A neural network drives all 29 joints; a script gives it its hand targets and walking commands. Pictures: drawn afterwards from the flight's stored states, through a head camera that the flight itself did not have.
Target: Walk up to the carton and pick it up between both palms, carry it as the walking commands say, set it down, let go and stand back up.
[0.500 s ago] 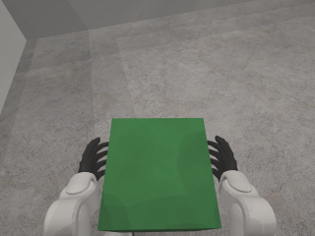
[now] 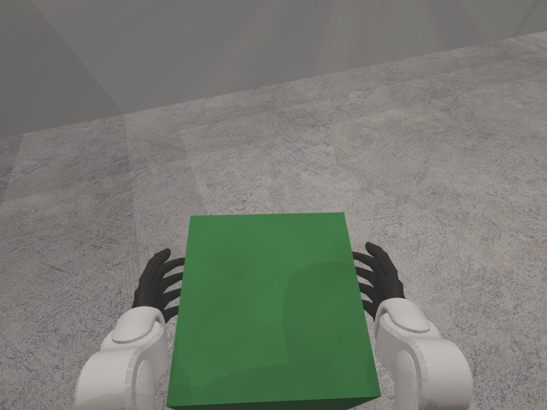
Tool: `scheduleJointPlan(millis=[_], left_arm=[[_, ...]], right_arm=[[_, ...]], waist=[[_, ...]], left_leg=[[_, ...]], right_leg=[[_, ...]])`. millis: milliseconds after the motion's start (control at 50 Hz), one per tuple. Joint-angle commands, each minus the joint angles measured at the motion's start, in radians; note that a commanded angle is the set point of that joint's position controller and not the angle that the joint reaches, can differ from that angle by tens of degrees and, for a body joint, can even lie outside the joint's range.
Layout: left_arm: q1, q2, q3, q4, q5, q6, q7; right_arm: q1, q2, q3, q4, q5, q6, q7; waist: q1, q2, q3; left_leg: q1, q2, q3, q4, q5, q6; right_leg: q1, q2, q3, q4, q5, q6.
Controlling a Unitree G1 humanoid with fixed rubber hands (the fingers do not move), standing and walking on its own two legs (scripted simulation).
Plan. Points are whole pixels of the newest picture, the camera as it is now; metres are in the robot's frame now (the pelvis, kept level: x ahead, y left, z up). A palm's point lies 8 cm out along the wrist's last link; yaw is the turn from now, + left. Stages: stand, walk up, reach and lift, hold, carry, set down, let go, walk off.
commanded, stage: carry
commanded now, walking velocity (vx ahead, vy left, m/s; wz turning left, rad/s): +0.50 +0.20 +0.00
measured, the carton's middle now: (269, 324) +0.24 -0.01 +0.03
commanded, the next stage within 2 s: none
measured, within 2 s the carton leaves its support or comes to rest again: neither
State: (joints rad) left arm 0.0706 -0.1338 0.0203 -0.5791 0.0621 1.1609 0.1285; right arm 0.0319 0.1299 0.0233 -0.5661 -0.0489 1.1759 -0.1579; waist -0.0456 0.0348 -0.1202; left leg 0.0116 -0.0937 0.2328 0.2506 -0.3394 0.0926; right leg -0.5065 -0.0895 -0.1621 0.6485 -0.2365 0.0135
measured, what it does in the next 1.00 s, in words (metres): walks ahead: right foot, then left foot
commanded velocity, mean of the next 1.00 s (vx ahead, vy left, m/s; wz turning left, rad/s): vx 0.42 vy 0.17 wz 0.00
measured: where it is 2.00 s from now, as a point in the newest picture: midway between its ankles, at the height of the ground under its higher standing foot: (200, 270)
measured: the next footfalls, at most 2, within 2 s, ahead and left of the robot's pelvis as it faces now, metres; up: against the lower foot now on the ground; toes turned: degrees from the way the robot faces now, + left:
right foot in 0.04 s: +0.15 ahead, -0.09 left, +0.00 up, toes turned -10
left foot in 0.46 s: +0.50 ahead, +0.24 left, +0.00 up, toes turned +13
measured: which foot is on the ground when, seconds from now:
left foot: down 0.00-0.08, up 0.10-0.44, down 0.46-0.96, up 0.98-1.00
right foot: up 0.00-0.02, down 0.04-0.48, up 0.50-0.90, down 0.92-1.00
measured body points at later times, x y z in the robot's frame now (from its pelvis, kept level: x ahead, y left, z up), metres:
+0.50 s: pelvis +0.35 +0.13 -0.02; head +0.36 +0.11 +0.43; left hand +0.60 +0.27 +0.08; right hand +0.60 -0.02 +0.07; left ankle +0.46 +0.23 -0.74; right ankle +0.13 -0.07 -0.70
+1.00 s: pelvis +0.68 +0.21 +0.00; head +0.67 +0.19 +0.45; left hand +0.91 +0.37 +0.09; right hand +0.93 +0.08 +0.08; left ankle +0.49 +0.26 -0.65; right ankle +0.71 +0.14 -0.73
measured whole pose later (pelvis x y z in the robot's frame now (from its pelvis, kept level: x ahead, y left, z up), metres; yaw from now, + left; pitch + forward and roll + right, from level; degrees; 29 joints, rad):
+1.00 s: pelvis +0.68 +0.21 +0.00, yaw +3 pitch +3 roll -1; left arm 0.03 -0.13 0.01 -0.51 0.06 1.18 0.13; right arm 0.03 0.13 -0.01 -0.54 -0.04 1.19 -0.16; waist 0.00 0.06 -0.10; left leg -0.21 -0.03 0.11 1.00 -0.40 -0.01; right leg -0.36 -0.04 -0.26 0.55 -0.25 -0.09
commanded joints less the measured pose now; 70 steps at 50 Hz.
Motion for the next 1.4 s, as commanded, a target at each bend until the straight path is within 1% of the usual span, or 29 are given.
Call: scheduleJointPlan(millis=[0,40,60,80,100,140,260,340,400,440,460,480,540,560,620,800,900,920,940,960,980,1020,1140,1240,1280,1300,1320,1340,1380], left_arm=[[-0.331,-0.706,-0.560,-0.042,-0.226,0.009,-0.091],[-0.293,-0.701,-0.545,-0.021,-0.219,0.013,-0.082],[-0.299,-0.702,-0.540,-0.015,-0.222,0.009,-0.080],[-0.318,-0.738,-0.562,-0.014,-0.232,0.004,-0.081],[-0.352,-0.761,-0.589,-0.052,-0.246,-0.001,-0.087],[-0.412,-0.816,-0.611,-0.071,-0.287,-0.010,-0.108],[-0.402,-0.813,-0.640,-0.074,-0.349,-0.037,-0.147],[-0.344,-0.751,-0.607,-0.110,-0.314,-0.025,-0.136],[-0.303,-0.711,-0.587,-0.123,-0.285,-0.007,-0.121],[-0.298,-0.691,-0.577,-0.119,-0.263,0.010,-0.111],[-0.316,-0.677,-0.575,-0.107,-0.253,0.019,-0.106],[-0.346,-0.703,-0.600,-0.124,-0.261,0.019,-0.103],[-0.380,-0.791,-0.619,-0.088,-0.276,0.009,-0.117],[-0.400,-0.826,-0.636,-0.088,-0.283,-0.001,-0.122],[-0.398,-0.836,-0.639,-0.059,-0.269,-0.021,-0.122],[-0.339,-0.729,-0.572,-0.041,-0.223,0.005,-0.096],[-0.324,-0.716,-0.551,-0.038,-0.222,0.018,-0.083],[-0.306,-0.721,-0.548,-0.018,-0.221,0.017,-0.080],[-0.321,-0.732,-0.544,-0.031,-0.229,0.007,-0.082],[-0.333,-0.767,-0.571,-0.034,-0.246,0.001,-0.083],[-0.336,-0.788,-0.600,-0.057,-0.259,-0.003,-0.091],[-0.377,-0.832,-0.623,-0.073,-0.293,-0.014,-0.112],[-0.383,-0.833,-0.670,-0.119,-0.357,-0.042,-0.146],[-0.317,-0.752,-0.614,-0.113,-0.304,-0.008,-0.117],[-0.327,-0.701,-0.597,-0.085,-0.284,0.017,-0.103],[-0.327,-0.694,-0.593,-0.071,-0.275,0.024,-0.097],[-0.305,-0.706,-0.575,-0.061,-0.266,0.028,-0.098],[-0.328,-0.744,-0.592,-0.067,-0.274,0.027,-0.103],[-0.423,-0.831,-0.626,-0.079,-0.286,0.019,-0.105]], right_arm=[[-0.334,0.748,0.602,-0.069,0.255,0.008,0.108],[-0.349,0.716,0.588,-0.061,0.250,0.016,0.106],[-0.359,0.707,0.596,-0.076,0.257,0.021,0.110],[-0.370,0.731,0.604,-0.072,0.267,0.014,0.115],[-0.349,0.770,0.608,-0.061,0.267,0.004,0.118],[-0.313,0.829,0.590,-0.028,0.248,-0.016,0.122],[-0.284,0.878,0.589,-0.043,0.201,-0.062,0.100],[-0.315,0.841,0.630,-0.118,0.243,-0.046,0.097],[-0.335,0.811,0.642,-0.135,0.268,-0.021,0.101],[-0.319,0.782,0.621,-0.102,0.274,-0.004,0.104],[-0.326,0.764,0.604,-0.077,0.269,0.004,0.104],[-0.366,0.767,0.615,-0.082,0.305,0.002,0.112],[-0.340,0.883,0.624,-0.065,0.290,-0.014,0.127],[-0.358,0.916,0.631,-0.074,0.299,-0.027,0.134],[-0.339,0.912,0.628,-0.052,0.289,-0.046,0.141],[-0.337,0.789,0.620,-0.063,0.273,-0.002,0.121],[-0.328,0.752,0.591,-0.053,0.263,0.014,0.106],[-0.344,0.729,0.585,-0.058,0.260,0.014,0.105],[-0.388,0.737,0.599,-0.097,0.284,0.013,0.113],[-0.374,0.777,0.601,-0.082,0.289,0.006,0.116],[-0.323,0.813,0.604,-0.060,0.282,-0.004,0.118],[-0.273,0.856,0.587,-0.025,0.261,-0.026,0.120],[-0.257,0.882,0.595,-0.080,0.237,-0.070,0.109],[-0.288,0.809,0.611,-0.093,0.271,-0.026,0.115],[-0.283,0.761,0.580,-0.055,0.267,-0.003,0.115],[-0.298,0.746,0.569,-0.026,0.270,0.001,0.116],[-0.294,0.776,0.585,-0.028,0.289,0.003,0.121],[-0.287,0.805,0.587,-0.029,0.288,-0.005,0.126],[-0.337,0.870,0.592,-0.044,0.296,-0.019,0.144]], waist=[[0.022,0.008,-0.048],[0.083,-0.057,-0.152],[0.108,-0.292,-0.214],[0.088,-0.302,-0.179],[0.073,-0.114,-0.168],[0.072,0.008,-0.060],[0.062,-0.196,0.042],[0.051,-0.271,-0.012],[0.045,-0.302,-0.113],[0.007,-0.155,-0.231],[-0.002,0.007,-0.254],[-0.002,0.303,-0.335],[0.014,0.007,-0.229],[0.016,-0.006,-0.224],[0.019,0.044,-0.169],[0.002,0.019,-0.002],[0.045,0.031,-0.119],[0.082,-0.047,-0.189],[0.110,-0.270,-0.230],[0.092,-0.295,-0.193],[0.076,-0.106,-0.215],[0.073,-0.004,-0.109],[0.055,-0.221,-0.086],[0.037,-0.174,-0.162],[0.017,-0.001,-0.202],[0.021,0.148,-0.268],[0.022,0.171,-0.362],[0.022,0.161,-0.346],[0.031,0.145,-0.296]], left_leg=[[-0.043,0.249,-0.063,0.100,0.733,0.027],[-0.320,0.197,0.011,0.480,0.794,-0.070],[-0.572,0.093,-0.030,0.874,0.438,-0.128],[-0.725,0.042,-0.227,1.136,-0.069,-0.107],[-0.765,0.143,-0.330,1.185,-0.039,-0.084],[-0.784,0.211,-0.329,1.057,0.108,-0.096],[-0.576,0.174,-0.117,0.459,0.261,-0.106],[-0.442,0.108,0.003,0.293,0.322,-0.085],[-0.308,0.054,0.073,0.180,0.337,-0.063],[0.024,0.042,0.069,0.143,0.196,-0.049],[0.123,0.221,-0.206,0.110,-0.047,-0.020],[0.271,0.413,-0.570,-0.010,-0.096,0.073],[0.094,0.412,-0.423,0.020,0.285,0.122],[0.056,0.394,-0.357,-0.008,0.319,0.119],[-0.039,0.349,-0.226,-0.078,0.299,0.106],[0.000,0.291,-0.139,-0.120,0.470,0.073],[-0.078,0.237,-0.006,0.323,1.063,-0.064],[-0.298,0.222,-0.028,0.538,0.959,-0.128],[-0.501,0.105,-0.037,0.933,0.503,-0.171],[-0.671,0.027,-0.201,1.178,-0.103,-0.158],[-0.715,0.122,-0.308,1.197,-0.090,-0.119],[-0.743,0.187,-0.319,0.959,-0.005,-0.101],[-0.459,0.100,-0.081,0.391,0.246,-0.093],[-0.214,0.067,0.027,0.183,0.476,-0.066],[-0.023,0.262,-0.195,0.181,0.759,-0.074],[0.060,0.402,-0.382,0.199,1.038,0.029],[0.101,0.451,-0.420,0.219,1.000,0.131],[0.018,0.434,-0.394,0.194,0.893,0.146],[-0.146,0.374,-0.309,0.125,0.577,0.086]], right_leg=[[0.184,0.073,-0.069,-0.093,0.062,-0.031],[0.589,-0.024,0.077,-0.205,0.067,-0.128],[0.749,-0.295,0.544,-0.377,-0.023,-0.290],[0.741,-0.392,0.777,-0.490,0.086,-0.344],[0.718,-0.402,0.677,-0.466,0.124,-0.311],[0.627,-0.362,0.466,-0.497,0.182,-0.238],[0.514,-0.195,0.033,-0.547,0.367,-0.080],[0.577,-0.178,-0.066,-0.469,0.608,-0.034],[0.659,-0.178,-0.081,-0.250,0.809,0.017],[0.453,-0.128,-0.067,0.076,0.458,0.038],[0.226,-0.075,-0.028,0.324,0.051,0.045],[-0.038,0.041,0.026,0.604,-0.339,0.042],[-0.130,-0.075,0.205,0.677,-0.174,0.010],[-0.100,-0.096,0.206,0.600,-0.137,0.016],[-0.013,-0.082,0.144,0.364,-0.129,0.022],[-0.029,0.005,-0.012,0.020,0.044,0.009],[0.377,0.086,-0.092,-0.152,0.215,-0.065],[0.616,-0.044,0.076,-0.148,0.313,-0.167],[0.739,-0.258,0.409,-0.277,0.552,-0.329],[0.752,-0.347,0.605,-0.364,0.778,-0.381],[0.762,-0.358,0.530,-0.332,0.752,-0.350],[0.679,-0.310,0.362,-0.382,0.603,-0.248],[0.507,-0.133,-0.022,-0.351,0.745,-0.099],[0.395,-0.076,-0.065,-0.091,0.412,0.003],[0.196,0.002,-0.026,0.147,-0.054,0.052],[0.106,0.054,0.048,0.291,-0.353,0.057],[0.094,0.040,0.140,0.349,-0.398,0.031],[0.097,0.022,0.167,0.333,-0.428,0.023],[0.183,0.011,0.145,0.147,-0.366,0.012]])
